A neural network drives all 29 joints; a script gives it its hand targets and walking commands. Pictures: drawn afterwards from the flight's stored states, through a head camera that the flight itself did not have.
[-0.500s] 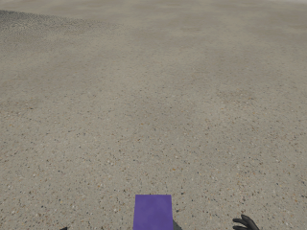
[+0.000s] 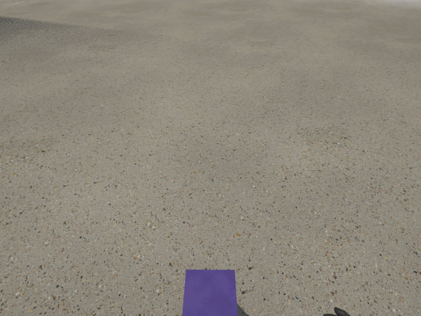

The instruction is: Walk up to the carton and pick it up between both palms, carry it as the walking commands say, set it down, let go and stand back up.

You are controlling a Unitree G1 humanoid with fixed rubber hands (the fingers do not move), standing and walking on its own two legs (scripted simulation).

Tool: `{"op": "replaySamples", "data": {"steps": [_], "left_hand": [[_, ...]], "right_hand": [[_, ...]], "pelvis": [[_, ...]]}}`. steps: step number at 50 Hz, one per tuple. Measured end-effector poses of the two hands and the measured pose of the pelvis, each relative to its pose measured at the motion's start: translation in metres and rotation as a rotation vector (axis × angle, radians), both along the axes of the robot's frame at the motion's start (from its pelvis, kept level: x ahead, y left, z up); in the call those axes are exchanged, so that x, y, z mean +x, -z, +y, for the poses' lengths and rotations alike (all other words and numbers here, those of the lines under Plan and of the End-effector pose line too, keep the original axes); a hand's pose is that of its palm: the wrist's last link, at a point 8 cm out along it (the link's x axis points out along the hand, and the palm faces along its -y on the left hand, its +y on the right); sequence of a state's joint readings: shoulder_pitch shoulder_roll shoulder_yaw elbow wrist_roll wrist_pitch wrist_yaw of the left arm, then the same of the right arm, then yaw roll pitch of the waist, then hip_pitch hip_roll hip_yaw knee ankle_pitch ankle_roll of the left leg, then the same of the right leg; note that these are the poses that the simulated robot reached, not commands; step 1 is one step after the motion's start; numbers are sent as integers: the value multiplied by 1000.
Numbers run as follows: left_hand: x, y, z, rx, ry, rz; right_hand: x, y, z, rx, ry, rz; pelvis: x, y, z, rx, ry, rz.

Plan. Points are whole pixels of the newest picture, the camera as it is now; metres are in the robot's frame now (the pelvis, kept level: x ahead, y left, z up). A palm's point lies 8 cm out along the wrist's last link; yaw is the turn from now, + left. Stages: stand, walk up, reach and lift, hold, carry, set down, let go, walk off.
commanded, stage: stand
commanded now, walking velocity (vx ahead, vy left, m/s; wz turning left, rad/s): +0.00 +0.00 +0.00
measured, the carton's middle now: out of the picture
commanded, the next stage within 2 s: none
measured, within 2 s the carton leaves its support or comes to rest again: neither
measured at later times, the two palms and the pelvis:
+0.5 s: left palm out of the picture +0.07 +0.27 -0.10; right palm out of the picture +0.07 -0.26 -0.11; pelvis -0.03 +0.00 +0.00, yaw +0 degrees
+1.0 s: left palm out of the picture +0.04 +0.28 -0.11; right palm out of the picture +0.04 -0.25 -0.11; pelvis -0.04 +0.01 +0.00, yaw +0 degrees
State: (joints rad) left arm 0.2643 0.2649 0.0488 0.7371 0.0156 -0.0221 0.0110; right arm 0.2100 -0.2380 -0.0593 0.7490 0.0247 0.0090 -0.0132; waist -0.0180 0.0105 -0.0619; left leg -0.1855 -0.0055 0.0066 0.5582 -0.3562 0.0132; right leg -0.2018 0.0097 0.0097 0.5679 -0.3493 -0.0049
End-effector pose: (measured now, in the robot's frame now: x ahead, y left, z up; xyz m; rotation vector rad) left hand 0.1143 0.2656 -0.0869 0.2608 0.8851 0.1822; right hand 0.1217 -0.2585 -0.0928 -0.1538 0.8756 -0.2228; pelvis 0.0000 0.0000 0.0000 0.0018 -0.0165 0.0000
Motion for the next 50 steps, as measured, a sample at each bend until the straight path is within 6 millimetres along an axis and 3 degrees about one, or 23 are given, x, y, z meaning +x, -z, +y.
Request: {"op": "replaySamples", "data": {"steps": [9, 25, 50], "left_hand": [[-12, 2, 1, 0, -6, 15], [-49, 15, 4, -4, -28, 105], [-79, 27, 14, -20, -50, 202]], "right_hand": [[-16, 5, -1, 2, 6, 24], [-50, 14, -1, 2, 19, 97], [-87, 20, 4, -8, 40, 196]], "pelvis": [[-8, 0, 0, 0, 0, -12], [-26, -1, 2, -2, 0, -36], [-39, -3, 11, -14, 0, -50]]}}
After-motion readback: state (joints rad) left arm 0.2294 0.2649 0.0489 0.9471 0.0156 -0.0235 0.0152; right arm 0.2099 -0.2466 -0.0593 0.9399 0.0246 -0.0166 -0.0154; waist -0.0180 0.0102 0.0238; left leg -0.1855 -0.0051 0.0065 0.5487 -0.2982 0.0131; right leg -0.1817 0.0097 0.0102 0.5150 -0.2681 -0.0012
